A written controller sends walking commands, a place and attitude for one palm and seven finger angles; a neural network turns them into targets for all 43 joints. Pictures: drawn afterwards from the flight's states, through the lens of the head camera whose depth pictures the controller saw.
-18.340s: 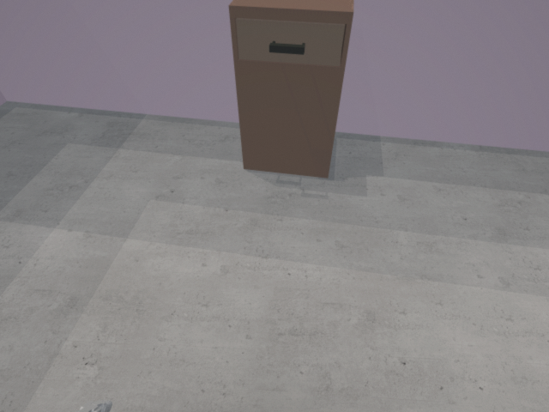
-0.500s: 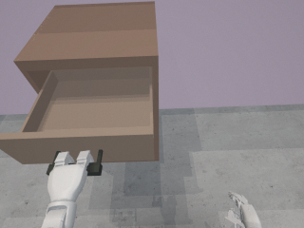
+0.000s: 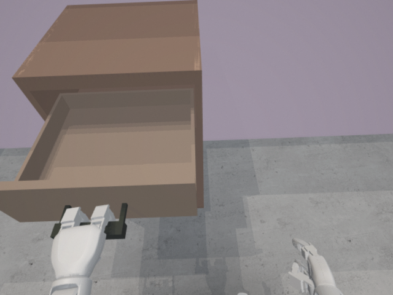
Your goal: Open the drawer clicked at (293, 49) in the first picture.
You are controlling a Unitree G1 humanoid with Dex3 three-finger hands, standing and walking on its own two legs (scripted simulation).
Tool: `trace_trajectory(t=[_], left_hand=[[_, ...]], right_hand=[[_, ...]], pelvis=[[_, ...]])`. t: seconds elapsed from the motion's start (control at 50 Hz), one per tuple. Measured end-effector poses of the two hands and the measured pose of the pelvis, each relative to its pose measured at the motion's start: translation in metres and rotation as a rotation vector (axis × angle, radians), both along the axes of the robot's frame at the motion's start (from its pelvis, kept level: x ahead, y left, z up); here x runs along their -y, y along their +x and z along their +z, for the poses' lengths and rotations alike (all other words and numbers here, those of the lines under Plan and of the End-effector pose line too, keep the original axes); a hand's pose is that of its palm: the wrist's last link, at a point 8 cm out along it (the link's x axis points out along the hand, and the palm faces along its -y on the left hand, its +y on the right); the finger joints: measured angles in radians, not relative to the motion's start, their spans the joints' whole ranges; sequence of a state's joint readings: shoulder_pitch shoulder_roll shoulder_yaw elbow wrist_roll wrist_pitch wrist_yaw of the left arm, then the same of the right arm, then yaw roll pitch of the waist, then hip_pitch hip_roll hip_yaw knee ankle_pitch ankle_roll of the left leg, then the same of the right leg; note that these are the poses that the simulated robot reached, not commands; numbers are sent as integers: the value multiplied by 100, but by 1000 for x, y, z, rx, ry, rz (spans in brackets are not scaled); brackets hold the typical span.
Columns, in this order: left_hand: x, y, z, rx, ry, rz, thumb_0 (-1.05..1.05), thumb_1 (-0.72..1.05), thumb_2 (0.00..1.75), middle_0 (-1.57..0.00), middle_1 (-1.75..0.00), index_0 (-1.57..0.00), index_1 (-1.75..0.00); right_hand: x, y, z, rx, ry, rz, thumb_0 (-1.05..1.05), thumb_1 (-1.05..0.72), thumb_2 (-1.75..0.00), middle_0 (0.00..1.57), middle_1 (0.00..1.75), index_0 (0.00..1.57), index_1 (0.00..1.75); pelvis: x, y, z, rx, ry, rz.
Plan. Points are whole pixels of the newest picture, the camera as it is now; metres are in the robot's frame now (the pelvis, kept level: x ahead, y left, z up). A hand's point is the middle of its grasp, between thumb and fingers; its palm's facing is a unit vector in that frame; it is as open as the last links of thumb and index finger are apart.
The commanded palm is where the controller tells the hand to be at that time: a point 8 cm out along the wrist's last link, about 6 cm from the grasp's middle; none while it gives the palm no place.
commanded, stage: open the thumb to release the handle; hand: left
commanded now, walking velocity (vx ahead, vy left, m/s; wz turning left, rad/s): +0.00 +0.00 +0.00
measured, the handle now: (92, 219) +0.27 +0.24 -0.01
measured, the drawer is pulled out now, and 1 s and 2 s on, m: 0.30 0.30 0.30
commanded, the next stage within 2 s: lift the hand off the handle in 0.44 s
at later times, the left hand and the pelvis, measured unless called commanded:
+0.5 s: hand (93, 248) +0.21 +0.23 -0.03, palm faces +0.00 -0.07 -1.00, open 12.9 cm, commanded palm +0.19 +0.23 +0.02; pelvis -0.01 +0.00 +0.00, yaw +1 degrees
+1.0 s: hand (95, 240) +0.23 +0.23 -0.01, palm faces +0.02 -0.06 -1.00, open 13.5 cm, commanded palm +0.20 +0.23 +0.05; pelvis -0.01 +0.00 +0.01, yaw +1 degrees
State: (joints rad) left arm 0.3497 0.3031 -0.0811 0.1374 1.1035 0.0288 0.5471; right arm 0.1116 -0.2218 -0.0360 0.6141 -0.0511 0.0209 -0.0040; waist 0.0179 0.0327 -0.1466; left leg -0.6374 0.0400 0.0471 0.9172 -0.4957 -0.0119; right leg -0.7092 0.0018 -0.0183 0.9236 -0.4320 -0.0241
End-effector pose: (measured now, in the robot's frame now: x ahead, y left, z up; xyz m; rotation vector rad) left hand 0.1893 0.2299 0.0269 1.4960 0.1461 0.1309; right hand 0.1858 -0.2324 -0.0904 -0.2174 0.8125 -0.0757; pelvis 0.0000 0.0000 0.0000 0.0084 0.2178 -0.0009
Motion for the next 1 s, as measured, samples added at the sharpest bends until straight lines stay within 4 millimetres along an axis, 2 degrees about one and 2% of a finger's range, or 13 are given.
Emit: trace_trajectory(t=[0.1,0.18,0.42,0.54,0.7,0.88,1.0], left_hand=[[-1,4,-1,36,13,28,1,61,76,-32,-134,-40,-132],[-1,6,-1,21,13,58,0,49,72,-35,-132,-39,-130],[0,6,1,-8,1,25,0,-18,44,-33,-124,-34,-123],[0,3,0,10,7,25,0,-38,35,-31,-121,-32,-121],[2,3,0,14,5,32,0,-47,31,-31,-120,-32,-120],[4,14,1,18,18,15,0,-48,31,-31,-120,-33,-121],[4,15,14,21,11,18,0,-48,31,-32,-120,-36,-123]], right_hand=[[0,0,-11,-34,-13,19,1,-90,-90,20,30,20,30],[-5,-2,-14,-50,0,17,2,-90,-90,20,30,20,30],[-12,-4,-8,-38,9,33,2,-90,-90,21,30,20,30],[-9,-4,-9,-35,1,33,1,-90,-90,21,30,20,30],[-5,-8,-8,-35,-6,23,2,-90,-90,20,30,20,30],[-5,-16,-10,-48,-3,14,1,-90,-90,20,30,20,30],[-6,-22,-8,-55,7,-2,2,-90,-90,20,30,20,30]], pelvis=[[-2,-2,-4,-10,-2,12],[-2,-2,-3,-3,-2,16],[1,-5,2,10,-1,20],[1,-8,0,8,-1,21],[1,-11,0,15,0,23],[2,-15,1,19,1,25],[2,-15,6,39,3,21]])
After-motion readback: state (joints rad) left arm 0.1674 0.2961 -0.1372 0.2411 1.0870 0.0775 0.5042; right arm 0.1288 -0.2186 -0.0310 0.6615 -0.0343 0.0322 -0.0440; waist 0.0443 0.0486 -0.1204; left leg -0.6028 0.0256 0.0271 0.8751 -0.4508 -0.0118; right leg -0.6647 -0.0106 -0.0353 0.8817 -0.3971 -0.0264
